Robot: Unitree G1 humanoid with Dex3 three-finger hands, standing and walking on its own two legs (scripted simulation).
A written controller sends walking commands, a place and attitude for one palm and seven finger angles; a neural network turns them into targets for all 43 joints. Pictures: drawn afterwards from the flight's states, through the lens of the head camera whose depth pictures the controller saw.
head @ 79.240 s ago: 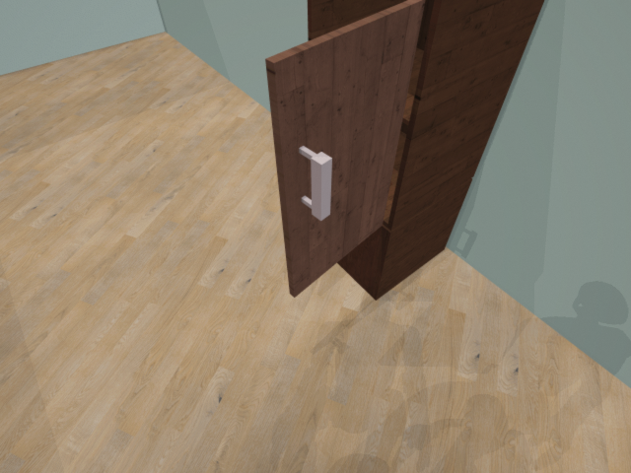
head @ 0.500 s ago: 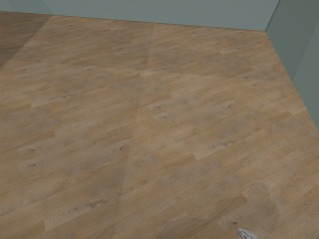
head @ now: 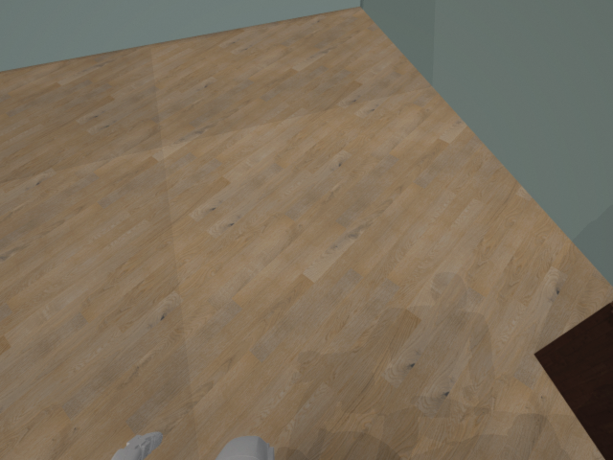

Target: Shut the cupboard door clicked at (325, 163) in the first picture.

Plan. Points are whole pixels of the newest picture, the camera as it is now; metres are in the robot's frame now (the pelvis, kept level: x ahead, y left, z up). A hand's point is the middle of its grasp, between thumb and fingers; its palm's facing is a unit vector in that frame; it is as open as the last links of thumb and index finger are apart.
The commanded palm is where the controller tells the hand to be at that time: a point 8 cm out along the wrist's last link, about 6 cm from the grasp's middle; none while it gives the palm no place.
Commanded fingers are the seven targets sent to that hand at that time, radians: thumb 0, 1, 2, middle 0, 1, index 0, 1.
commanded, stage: turn to face it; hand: left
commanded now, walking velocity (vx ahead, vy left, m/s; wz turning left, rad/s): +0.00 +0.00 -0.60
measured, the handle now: out of the picture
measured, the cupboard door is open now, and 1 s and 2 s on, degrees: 4 4 4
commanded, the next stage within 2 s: take the last steps up to it in 1.84 s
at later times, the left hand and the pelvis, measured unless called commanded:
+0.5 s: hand (187, 432) +0.17 +0.20 -0.15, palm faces -0.26 -0.94 -0.23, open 7.4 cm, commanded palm none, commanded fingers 0.00 0.90 0.90 -0.20 -0.30 -0.20 -0.30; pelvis +0.01 +0.02 +0.01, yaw -18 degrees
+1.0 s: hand (239, 427) +0.18 +0.13 -0.16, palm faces -0.50 -0.84 -0.22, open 7.4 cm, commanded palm none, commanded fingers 0.00 0.90 0.90 -0.20 -0.30 -0.20 -0.30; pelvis +0.02 -0.01 +0.01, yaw -35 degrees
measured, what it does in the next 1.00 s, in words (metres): steps on the spot, turning right: left foot, then right foot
